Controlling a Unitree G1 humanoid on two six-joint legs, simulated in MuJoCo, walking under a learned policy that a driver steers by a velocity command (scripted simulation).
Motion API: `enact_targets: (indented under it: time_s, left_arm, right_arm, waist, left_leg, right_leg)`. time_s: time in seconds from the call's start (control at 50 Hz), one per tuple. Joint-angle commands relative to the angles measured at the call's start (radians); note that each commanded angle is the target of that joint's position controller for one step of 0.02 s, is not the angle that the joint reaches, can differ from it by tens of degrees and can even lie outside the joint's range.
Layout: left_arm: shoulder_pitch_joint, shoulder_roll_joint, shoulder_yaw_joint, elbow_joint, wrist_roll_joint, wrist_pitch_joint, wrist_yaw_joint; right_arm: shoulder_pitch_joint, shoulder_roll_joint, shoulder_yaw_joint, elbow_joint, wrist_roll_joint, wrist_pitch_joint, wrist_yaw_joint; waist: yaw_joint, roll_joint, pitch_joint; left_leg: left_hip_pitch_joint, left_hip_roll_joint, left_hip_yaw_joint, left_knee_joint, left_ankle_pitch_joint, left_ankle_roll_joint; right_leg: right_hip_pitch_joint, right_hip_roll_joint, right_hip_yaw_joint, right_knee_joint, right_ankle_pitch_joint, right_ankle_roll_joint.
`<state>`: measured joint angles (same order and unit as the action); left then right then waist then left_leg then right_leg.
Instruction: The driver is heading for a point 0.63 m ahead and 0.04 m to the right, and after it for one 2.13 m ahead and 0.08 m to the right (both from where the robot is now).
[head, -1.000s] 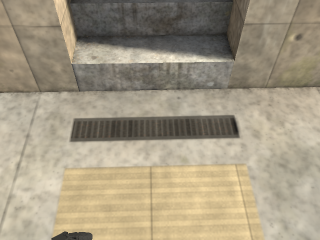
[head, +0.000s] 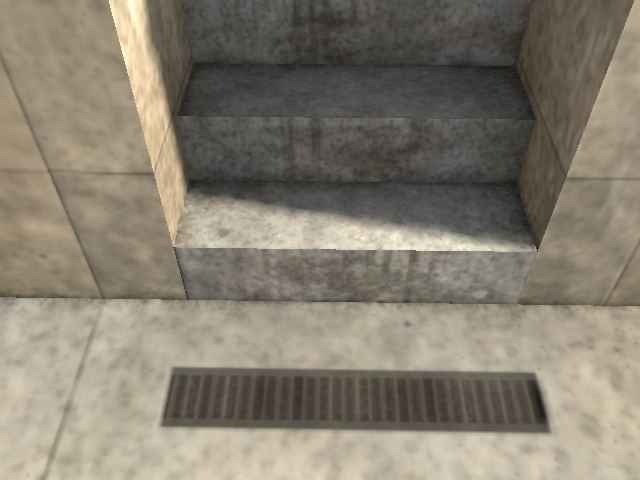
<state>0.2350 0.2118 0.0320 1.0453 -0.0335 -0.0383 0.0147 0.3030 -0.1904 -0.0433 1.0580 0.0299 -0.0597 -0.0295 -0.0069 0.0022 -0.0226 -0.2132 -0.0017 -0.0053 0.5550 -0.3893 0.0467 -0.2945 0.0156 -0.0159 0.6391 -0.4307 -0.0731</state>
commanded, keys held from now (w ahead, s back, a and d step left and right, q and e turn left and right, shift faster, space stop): w+shift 0.68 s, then shift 0.32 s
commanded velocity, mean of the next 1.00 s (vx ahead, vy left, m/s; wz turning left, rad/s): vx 0.71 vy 0.00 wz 0.00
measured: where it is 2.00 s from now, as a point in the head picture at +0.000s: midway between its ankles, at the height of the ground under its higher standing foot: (347, 387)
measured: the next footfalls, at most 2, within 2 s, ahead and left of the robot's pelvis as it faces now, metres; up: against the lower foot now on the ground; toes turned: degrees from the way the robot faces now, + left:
right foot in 0.20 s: +0.14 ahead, -0.16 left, +0.00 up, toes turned -4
left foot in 0.64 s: +0.60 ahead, +0.04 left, +0.00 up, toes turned +4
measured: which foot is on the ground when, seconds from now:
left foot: down 0.00-0.20, up 0.22-0.62, down 0.64-1.00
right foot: up 0.00-0.18, down 0.20-0.68, up 0.70-1.00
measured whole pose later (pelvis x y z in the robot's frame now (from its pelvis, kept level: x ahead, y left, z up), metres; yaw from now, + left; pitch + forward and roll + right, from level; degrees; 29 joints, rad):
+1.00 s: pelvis +0.62 -0.04 +0.01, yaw +1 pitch +0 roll +1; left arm 0.04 0.20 0.00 0.87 0.04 -0.09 0.00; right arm 0.38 -0.21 -0.03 1.05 0.00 -0.15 0.02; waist -0.06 -0.03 0.08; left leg -0.05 -0.07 0.07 0.32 -0.27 0.06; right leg -0.57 -0.03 -0.02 0.58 0.06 -0.02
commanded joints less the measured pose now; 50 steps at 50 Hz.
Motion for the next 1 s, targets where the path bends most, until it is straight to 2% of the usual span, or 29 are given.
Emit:
enact_targets:
  time_s: [0.02,0.04,0.1,0.12,0.16,0.18,0.2,0.22,0.24,0.26,0.28,0.32,0.36,0.46,0.54,0.6,0.64,0.66,0.68,0.7,0.72,0.74,0.76,0.8,0.84,0.88,0.92,0.96,1.0]
  left_arm:
    - [-0.206,0.076,0.016,-0.126,-0.008,-0.072,-0.019]
    - [-0.207,0.086,0.020,-0.133,-0.009,-0.081,-0.025]
    - [-0.181,0.083,0.021,-0.131,-0.011,-0.093,-0.032]
    - [-0.168,0.065,0.021,-0.151,0.087,-0.065,-0.068]
    - [0.003,0.053,0.032,-0.108,0.073,-0.040,-0.076]
    - [0.126,0.079,0.045,-0.072,0.067,-0.035,-0.065]
    - [0.333,0.132,0.067,-0.019,0.072,-0.046,-0.047]
    - [0.499,0.269,0.090,0.006,0.096,-0.058,-0.027]
    - [0.376,0.219,0.067,-0.017,0.091,-0.050,-0.020]
    - [0.219,0.210,0.065,-0.062,0.082,-0.048,-0.019]
    - [0.161,0.169,0.057,-0.085,0.071,-0.056,-0.027]
    - [0.125,0.121,0.040,-0.092,0.061,-0.067,-0.027]
    - [0.177,0.092,0.029,-0.067,0.058,-0.079,-0.021]
    - [0.252,0.121,0.036,-0.047,0.040,-0.106,-0.018]
    - [0.267,0.133,0.038,-0.026,0.035,-0.124,-0.009]
    - [0.278,0.163,0.039,-0.011,0.046,-0.107,-0.006]
    - [0.263,0.238,0.061,-0.008,0.068,-0.078,0.005]
    - [0.233,0.224,0.060,-0.020,0.068,-0.072,0.007]
    - [0.317,0.055,0.022,-0.067,0.029,-0.076,-0.026]
    - [0.294,0.071,0.027,-0.067,0.011,-0.110,-0.037]
    - [0.185,0.105,0.032,-0.096,0.012,-0.114,-0.030]
    - [0.134,0.100,0.022,-0.105,0.024,-0.114,-0.026]
    - [0.120,0.078,0.016,-0.101,0.041,-0.104,-0.025]
    - [0.161,0.039,0.007,-0.102,0.079,-0.059,-0.029]
    - [0.131,0.027,0.001,-0.120,0.100,-0.033,-0.033]
    - [0.012,0.018,-0.011,-0.168,0.090,-0.042,-0.032]
    - [-0.088,0.026,-0.018,-0.192,0.084,-0.054,-0.027]
    - [-0.033,0.005,-0.025,-0.157,0.065,-0.048,-0.014]
    - [0.010,0.048,-0.014,-0.130,0.082,-0.050,0.002]
  right_arm:
    - [0.124,-0.194,-0.050,-0.007,-0.008,-0.047,0.001]
    - [0.121,-0.176,-0.046,-0.018,-0.015,-0.057,0.007]
    - [0.050,-0.172,-0.045,-0.057,0.005,-0.052,0.017]
    - [0.039,-0.178,-0.050,-0.049,-0.074,-0.033,0.031]
    - [-0.006,-0.191,-0.062,-0.054,-0.066,-0.020,0.036]
    - [-0.016,-0.194,-0.062,-0.058,-0.060,-0.025,0.037]
    - [-0.062,-0.181,-0.056,-0.072,-0.064,-0.036,0.038]
    - [-0.135,-0.063,-0.027,-0.146,-0.064,-0.050,0.041]
    - [-0.162,-0.062,-0.027,-0.191,-0.062,-0.056,0.052]
    - [-0.204,-0.081,-0.027,-0.214,-0.060,-0.054,0.062]
    - [-0.185,-0.109,-0.031,-0.199,-0.067,-0.054,0.075]
    - [-0.120,-0.099,-0.030,-0.177,-0.089,-0.035,0.089]
    - [-0.159,-0.086,-0.024,-0.199,-0.083,-0.010,0.100]
    - [-0.399,-0.087,-0.005,-0.313,-0.066,0.005,0.101]
    - [-0.485,-0.095,0.002,-0.355,-0.051,0.002,0.087]
    - [-0.434,-0.127,-0.009,-0.349,-0.065,-0.006,0.071]
    - [-0.101,-0.194,-0.039,-0.260,-0.072,-0.012,0.054]
    - [0.130,-0.250,-0.062,-0.203,-0.088,-0.015,0.035]
    - [0.211,-0.356,-0.093,-0.186,-0.119,-0.021,0.027]
    - [0.177,-0.323,-0.087,-0.168,-0.114,-0.020,0.043]
    - [0.076,-0.284,-0.081,-0.161,-0.101,-0.030,0.049]
    - [0.014,-0.204,-0.062,-0.164,-0.084,-0.043,0.053]
    - [-0.023,-0.157,-0.045,-0.158,-0.078,-0.055,0.053]
    - [-0.023,-0.091,-0.011,-0.121,-0.053,-0.074,0.061]
    - [-0.048,-0.144,-0.018,-0.112,-0.044,-0.108,0.063]
    - [-0.084,-0.148,-0.012,-0.109,-0.050,-0.112,0.057]
    - [-0.052,-0.158,-0.014,-0.101,-0.029,-0.108,0.056]
    - [0.020,-0.146,-0.010,-0.065,-0.020,-0.109,0.045]
    - [-0.005,-0.142,-0.009,-0.065,-0.017,-0.100,0.033]
  waist:
    - [-0.070,0.160,0.177]
    - [-0.064,0.138,0.152]
    - [-0.025,0.130,0.118]
    - [-0.010,0.153,0.113]
    - [0.070,0.128,0.100]
    - [0.121,0.071,0.069]
    - [0.232,-0.047,-0.001]
    - [0.279,-0.384,-0.074]
    - [0.185,-0.294,-0.003]
    - [0.107,-0.160,0.099]
    - [0.081,-0.046,0.087]
    - [0.018,-0.058,0.080]
    - [0.014,-0.076,0.120]
    - [0.041,-0.044,0.191]
    - [0.040,-0.043,0.205]
    - [0.011,-0.097,0.122]
    - [-0.130,-0.184,-0.091]
    - [-0.237,-0.155,-0.196]
    - [-0.164,0.166,-0.339]
    - [-0.139,0.221,-0.369]
    - [-0.086,0.139,-0.198]
    - [-0.057,-0.011,-0.099]
    - [-0.017,-0.050,-0.048]
    - [0.057,-0.003,-0.013]
    - [0.092,0.026,0.019]
    - [0.089,0.062,0.048]
    - [0.039,0.099,0.021]
    - [0.031,0.142,-0.045]
    - [0.061,0.085,-0.025]
  left_leg:
    - [0.117,0.392,-0.578,-0.434,-0.397,0.236]
    - [0.164,0.393,-0.570,-0.434,-0.354,0.229]
    - [0.125,0.293,-0.346,-0.424,-0.182,0.142]
    - [0.023,0.198,-0.223,-0.428,-0.166,0.128]
    - [-0.176,0.144,-0.113,-0.335,-0.166,0.120]
    - [-0.277,0.123,-0.082,-0.225,-0.090,0.116]
    - [-0.410,0.068,-0.016,0.075,0.056,0.099]
    - [-0.605,-0.027,0.055,0.520,-0.123,0.056]
    - [-0.745,-0.041,-0.081,0.686,-0.069,0.079]
    - [-0.817,0.070,-0.073,0.746,0.062,0.088]
    - [-0.744,0.110,-0.061,0.714,0.155,0.077]
    - [-0.618,0.141,-0.041,0.628,0.192,0.038]
    - [-0.637,0.138,-0.006,0.597,0.250,0.010]
    - [-0.605,0.110,0.060,0.270,0.405,-0.016]
    - [-0.451,0.068,0.110,0.036,0.494,0.032]
    - [-0.294,-0.030,0.169,-0.025,0.368,0.090]
    - [0.063,-0.097,0.170,-0.005,0.201,0.125]
    - [0.376,0.003,0.064,0.022,0.112,0.156]
    - [0.690,0.304,-0.443,-0.067,-0.401,0.247]
    - [0.680,0.383,-0.828,-0.308,-0.393,0.260]
    - [0.522,0.339,-0.651,-0.299,-0.118,0.231]
    - [0.326,0.323,-0.455,-0.273,0.243,0.225]
    - [0.187,0.296,-0.341,-0.273,0.510,0.211]
    - [0.005,0.258,-0.179,-0.285,0.841,0.186]
    - [-0.077,0.235,-0.077,-0.309,1.062,0.186]
    - [-0.122,0.143,0.038,-0.340,1.031,0.148]
    - [-0.059,0.100,0.068,-0.327,0.971,0.114]
    - [-0.015,0.127,0.058,-0.286,0.850,0.108]
    - [-0.037,0.124,0.047,-0.181,0.819,0.076]
  right_leg:
    - [-0.401,-0.067,0.035,0.167,0.029,-0.035]
    - [-0.451,-0.086,0.053,0.239,0.003,-0.041]
    - [-0.327,-0.101,0.011,0.073,0.048,-0.026]
    - [-0.159,-0.030,-0.078,-0.003,0.069,0.000]
    - [0.174,0.040,-0.177,-0.113,0.186,0.031]
    - [0.358,0.058,-0.188,-0.115,0.163,0.033]
    - [0.579,-0.023,-0.063,-0.148,0.069,0.014]
    - [0.652,-0.338,0.454,-0.387,-0.395,-0.055]
    - [0.514,-0.419,0.824,-0.556,-0.578,-0.135]
    - [0.427,-0.437,0.731,-0.525,-0.529,-0.149]
    - [0.354,-0.377,0.592,-0.501,-0.381,-0.134]
    - [0.250,-0.282,0.400,-0.543,-0.211,-0.100]
    - [0.235,-0.238,0.303,-0.575,-0.078,-0.101]
    - [0.219,-0.203,0.139,-0.664,0.210,-0.117]
    - [0.308,-0.224,0.043,-0.726,0.464,-0.097]
    - [0.433,-0.234,-0.024,-0.508,1.133,-0.066]
    - [0.407,-0.237,-0.044,-0.084,1.392,-0.053]
    - [0.174,-0.203,-0.046,0.251,1.177,-0.044]
    - [-0.265,-0.036,-0.034,0.710,0.452,-0.015]
    - [-0.416,0.060,0.122,0.864,-0.019,-0.043]
    - [-0.460,-0.015,0.124,0.886,0.083,-0.051]
    - [-0.397,-0.064,0.102,0.811,0.172,-0.037]
    - [-0.319,-0.092,0.095,0.741,0.180,-0.023]
    - [-0.178,-0.106,0.082,0.629,0.127,0.015]
    - [-0.137,-0.085,0.030,0.511,0.147,0.036]
    - [-0.086,-0.072,-0.014,0.195,0.273,0.039]
    - [-0.036,-0.020,-0.057,-0.028,0.459,0.060]
    - [0.062,-0.010,-0.044,-0.029,0.579,0.067]
    - [0.107,0.004,-0.031,-0.071,0.583,0.059]
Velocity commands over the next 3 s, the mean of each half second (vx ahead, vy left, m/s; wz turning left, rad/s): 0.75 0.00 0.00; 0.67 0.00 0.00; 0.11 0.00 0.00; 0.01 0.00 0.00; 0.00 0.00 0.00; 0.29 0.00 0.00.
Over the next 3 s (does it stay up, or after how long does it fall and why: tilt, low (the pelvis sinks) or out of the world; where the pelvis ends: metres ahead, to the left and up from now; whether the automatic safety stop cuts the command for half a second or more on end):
stays up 0.83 -0.02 0.01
